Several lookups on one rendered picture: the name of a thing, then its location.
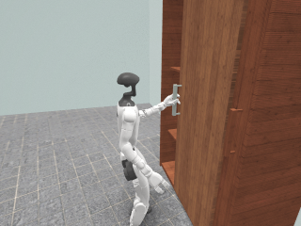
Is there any wardrobe door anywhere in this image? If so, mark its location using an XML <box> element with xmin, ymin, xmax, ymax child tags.
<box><xmin>213</xmin><ymin>0</ymin><xmax>273</xmax><ymax>226</ymax></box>
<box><xmin>173</xmin><ymin>0</ymin><xmax>249</xmax><ymax>226</ymax></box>

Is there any robot left upper arm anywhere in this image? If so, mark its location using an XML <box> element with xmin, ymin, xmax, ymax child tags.
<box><xmin>131</xmin><ymin>99</ymin><xmax>146</xmax><ymax>121</ymax></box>

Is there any robot right hand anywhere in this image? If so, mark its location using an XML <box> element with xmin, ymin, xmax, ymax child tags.
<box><xmin>147</xmin><ymin>171</ymin><xmax>170</xmax><ymax>194</ymax></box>

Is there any left robot forearm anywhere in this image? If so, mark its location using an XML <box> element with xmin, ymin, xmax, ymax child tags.
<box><xmin>141</xmin><ymin>102</ymin><xmax>166</xmax><ymax>118</ymax></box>

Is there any robot right upper arm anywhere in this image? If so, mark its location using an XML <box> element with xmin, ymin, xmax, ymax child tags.
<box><xmin>119</xmin><ymin>107</ymin><xmax>136</xmax><ymax>152</ymax></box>

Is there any robot head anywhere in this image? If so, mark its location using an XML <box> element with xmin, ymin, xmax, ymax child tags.
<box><xmin>117</xmin><ymin>73</ymin><xmax>140</xmax><ymax>107</ymax></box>

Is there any robot left hand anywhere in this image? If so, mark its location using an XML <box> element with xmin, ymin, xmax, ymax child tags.
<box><xmin>164</xmin><ymin>94</ymin><xmax>181</xmax><ymax>107</ymax></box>

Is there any handle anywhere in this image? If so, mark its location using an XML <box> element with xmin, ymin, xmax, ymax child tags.
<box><xmin>222</xmin><ymin>108</ymin><xmax>238</xmax><ymax>157</ymax></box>
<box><xmin>172</xmin><ymin>84</ymin><xmax>182</xmax><ymax>116</ymax></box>

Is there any left robot foot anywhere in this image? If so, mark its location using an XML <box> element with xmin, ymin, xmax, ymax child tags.
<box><xmin>130</xmin><ymin>206</ymin><xmax>152</xmax><ymax>215</ymax></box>

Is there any right robot forearm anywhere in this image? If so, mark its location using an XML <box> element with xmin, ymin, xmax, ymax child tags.
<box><xmin>121</xmin><ymin>144</ymin><xmax>153</xmax><ymax>177</ymax></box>

